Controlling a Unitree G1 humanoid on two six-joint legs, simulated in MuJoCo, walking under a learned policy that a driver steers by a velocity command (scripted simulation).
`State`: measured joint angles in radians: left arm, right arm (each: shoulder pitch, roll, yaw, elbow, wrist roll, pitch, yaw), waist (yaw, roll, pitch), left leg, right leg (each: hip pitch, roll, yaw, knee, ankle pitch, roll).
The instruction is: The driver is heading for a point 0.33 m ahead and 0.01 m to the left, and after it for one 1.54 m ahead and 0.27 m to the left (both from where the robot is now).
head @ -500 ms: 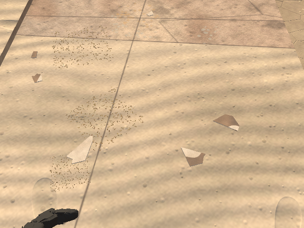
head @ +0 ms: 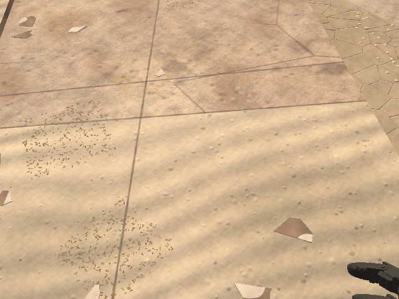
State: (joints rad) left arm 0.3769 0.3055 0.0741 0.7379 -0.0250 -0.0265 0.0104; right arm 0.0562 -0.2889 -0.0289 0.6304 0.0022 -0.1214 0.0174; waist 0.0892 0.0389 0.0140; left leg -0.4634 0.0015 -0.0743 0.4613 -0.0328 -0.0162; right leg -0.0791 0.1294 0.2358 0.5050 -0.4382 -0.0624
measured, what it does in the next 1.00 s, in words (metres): walks ahead: right foot, then left foot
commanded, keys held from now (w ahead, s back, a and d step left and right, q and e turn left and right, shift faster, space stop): w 0.16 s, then no key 0.26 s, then q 0.58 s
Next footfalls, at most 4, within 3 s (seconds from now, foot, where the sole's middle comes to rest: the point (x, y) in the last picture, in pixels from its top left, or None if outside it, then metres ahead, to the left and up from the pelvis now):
0.44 right None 0.35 -0.13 -0.76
0.88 left None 0.28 0.12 -0.76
1.36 right None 0.35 -0.10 -0.76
1.78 left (148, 298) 0.46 0.26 -0.76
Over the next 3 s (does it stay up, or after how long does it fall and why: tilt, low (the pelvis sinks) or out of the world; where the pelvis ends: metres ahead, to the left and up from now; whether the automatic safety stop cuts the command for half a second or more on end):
stays up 1.04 0.26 0.02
